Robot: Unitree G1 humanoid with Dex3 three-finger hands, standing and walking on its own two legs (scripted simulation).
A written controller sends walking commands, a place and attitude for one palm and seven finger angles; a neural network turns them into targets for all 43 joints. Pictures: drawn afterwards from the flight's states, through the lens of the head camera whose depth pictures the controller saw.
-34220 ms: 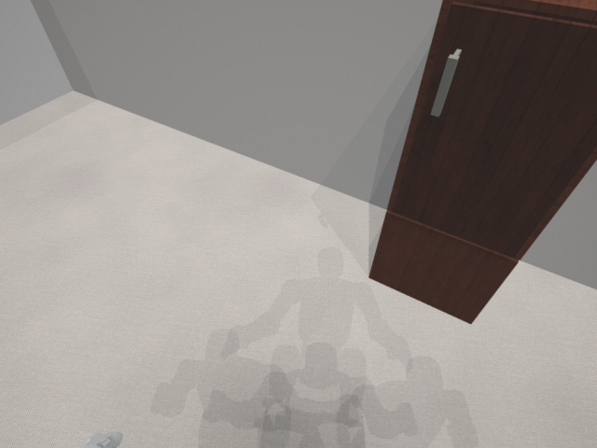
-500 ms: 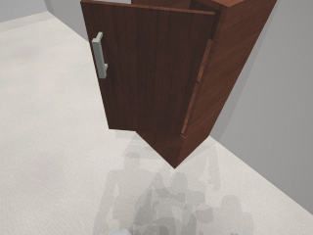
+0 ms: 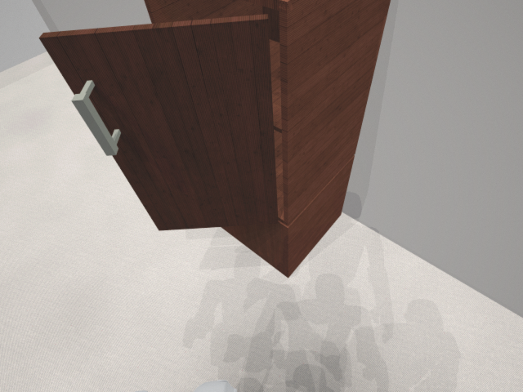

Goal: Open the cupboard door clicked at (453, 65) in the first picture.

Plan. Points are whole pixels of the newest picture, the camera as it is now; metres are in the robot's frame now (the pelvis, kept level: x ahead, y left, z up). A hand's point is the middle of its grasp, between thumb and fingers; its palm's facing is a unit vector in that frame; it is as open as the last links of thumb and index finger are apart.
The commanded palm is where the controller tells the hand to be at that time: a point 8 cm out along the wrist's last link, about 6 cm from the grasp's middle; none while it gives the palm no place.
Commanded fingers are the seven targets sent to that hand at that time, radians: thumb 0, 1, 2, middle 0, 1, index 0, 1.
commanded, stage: come to a stop and stand still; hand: left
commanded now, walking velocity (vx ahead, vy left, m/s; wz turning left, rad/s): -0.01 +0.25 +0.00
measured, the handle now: (100, 119) +0.56 +0.32 +0.11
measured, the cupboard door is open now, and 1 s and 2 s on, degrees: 42 42 42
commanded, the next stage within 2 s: look again from close up in 1.58 s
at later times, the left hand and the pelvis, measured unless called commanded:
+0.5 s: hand out of the picture -0.04 +0.23 -0.18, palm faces +0.10 -0.97 -0.21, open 7.3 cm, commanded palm none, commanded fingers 0.00 0.90 0.90 -0.20 -0.30 -0.20 -0.30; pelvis -0.02 +0.04 +0.00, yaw +1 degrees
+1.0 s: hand out of the picture +0.02 +0.23 -0.17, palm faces +0.02 -0.98 -0.18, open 7.3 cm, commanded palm none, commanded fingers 0.00 0.90 0.90 -0.20 -0.30 -0.20 -0.30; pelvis +0.00 +0.05 +0.01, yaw +0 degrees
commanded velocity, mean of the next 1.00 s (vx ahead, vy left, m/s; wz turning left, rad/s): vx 0.00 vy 0.03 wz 0.00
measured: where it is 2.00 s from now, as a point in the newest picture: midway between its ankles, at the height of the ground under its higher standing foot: outside the picture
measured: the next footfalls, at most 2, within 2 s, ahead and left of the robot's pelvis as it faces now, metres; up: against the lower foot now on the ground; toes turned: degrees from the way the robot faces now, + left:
left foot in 0.38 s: +0.00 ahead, +0.15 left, +0.00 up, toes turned +3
